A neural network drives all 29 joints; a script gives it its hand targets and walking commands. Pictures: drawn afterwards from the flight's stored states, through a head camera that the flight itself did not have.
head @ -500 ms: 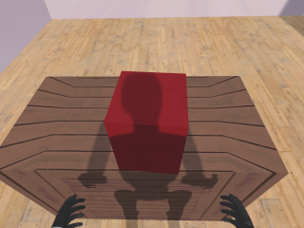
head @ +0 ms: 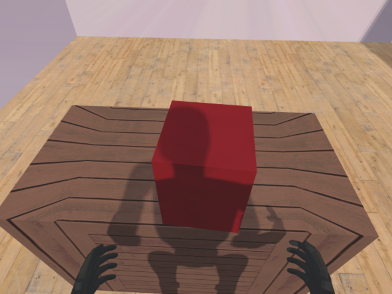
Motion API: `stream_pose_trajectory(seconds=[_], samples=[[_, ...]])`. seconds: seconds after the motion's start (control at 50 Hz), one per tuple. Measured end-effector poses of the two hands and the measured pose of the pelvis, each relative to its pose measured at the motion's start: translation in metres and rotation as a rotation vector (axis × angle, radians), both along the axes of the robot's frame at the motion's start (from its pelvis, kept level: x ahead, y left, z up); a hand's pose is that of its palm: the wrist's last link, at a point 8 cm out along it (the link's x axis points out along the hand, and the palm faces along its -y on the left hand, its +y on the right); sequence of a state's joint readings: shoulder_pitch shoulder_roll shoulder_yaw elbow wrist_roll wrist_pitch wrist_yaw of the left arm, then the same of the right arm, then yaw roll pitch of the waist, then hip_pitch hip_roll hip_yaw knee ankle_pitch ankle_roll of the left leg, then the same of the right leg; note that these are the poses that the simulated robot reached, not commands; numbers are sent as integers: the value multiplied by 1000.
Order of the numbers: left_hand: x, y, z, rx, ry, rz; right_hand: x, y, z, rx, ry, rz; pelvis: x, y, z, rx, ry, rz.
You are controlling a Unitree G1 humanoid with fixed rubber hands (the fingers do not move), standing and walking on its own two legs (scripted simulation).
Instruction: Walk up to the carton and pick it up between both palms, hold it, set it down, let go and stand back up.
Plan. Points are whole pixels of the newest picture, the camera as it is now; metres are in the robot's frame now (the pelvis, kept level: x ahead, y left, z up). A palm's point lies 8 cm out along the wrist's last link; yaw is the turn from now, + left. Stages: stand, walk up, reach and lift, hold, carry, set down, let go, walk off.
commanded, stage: reach and lift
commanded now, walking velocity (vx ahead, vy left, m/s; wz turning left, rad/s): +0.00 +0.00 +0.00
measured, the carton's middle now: (205, 167) +0.42 +0.01 +0.01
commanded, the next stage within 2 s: none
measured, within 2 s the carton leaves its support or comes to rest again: neither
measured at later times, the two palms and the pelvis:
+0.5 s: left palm (95, 265) +0.18 +0.22 +0.02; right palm (315, 262) +0.19 -0.18 +0.03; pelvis +0.01 -0.01 +0.00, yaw +1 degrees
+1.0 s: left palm (104, 208) +0.26 +0.21 +0.07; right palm (318, 219) +0.25 -0.20 +0.07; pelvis +0.02 -0.01 +0.00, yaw +0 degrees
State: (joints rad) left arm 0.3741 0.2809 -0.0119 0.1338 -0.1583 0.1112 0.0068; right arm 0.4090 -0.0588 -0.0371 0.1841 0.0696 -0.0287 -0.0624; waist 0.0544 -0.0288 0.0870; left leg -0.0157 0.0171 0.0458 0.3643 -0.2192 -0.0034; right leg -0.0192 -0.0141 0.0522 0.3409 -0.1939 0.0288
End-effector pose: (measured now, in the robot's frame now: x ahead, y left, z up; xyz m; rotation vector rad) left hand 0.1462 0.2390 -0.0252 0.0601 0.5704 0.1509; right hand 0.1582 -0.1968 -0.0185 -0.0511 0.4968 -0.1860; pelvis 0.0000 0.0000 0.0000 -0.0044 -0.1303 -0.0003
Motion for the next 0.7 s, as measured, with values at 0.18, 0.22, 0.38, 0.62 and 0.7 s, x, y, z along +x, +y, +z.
stream_pose_trajectory(seconds=[0.18, 0.22, 0.38, 0.62, 0.7], samples=[[10, -10, 20, -28, -103, -31, 9, 6, 12, 26, -78, -18, 2, 3, -1, -2, 8, 4], [13, -12, 24, -33, -129, -37, 12, 5, 17, 26, -101, -21, 3, 3, -1, -2, 10, 4], [26, -18, 38, -56, -224, -48, 22, 9, 37, 45, -176, -9, 6, -2, -1, -2, 15, 5], [42, -23, 48, -79, -229, -56, 46, 11, 49, 53, -185, -5, 8, -10, -1, -1, 24, 15], [57, -23, 61, -72, -249, -61, 59, 6, 55, 57, -202, -17, 9, -10, -1, 0, 35, 15]])
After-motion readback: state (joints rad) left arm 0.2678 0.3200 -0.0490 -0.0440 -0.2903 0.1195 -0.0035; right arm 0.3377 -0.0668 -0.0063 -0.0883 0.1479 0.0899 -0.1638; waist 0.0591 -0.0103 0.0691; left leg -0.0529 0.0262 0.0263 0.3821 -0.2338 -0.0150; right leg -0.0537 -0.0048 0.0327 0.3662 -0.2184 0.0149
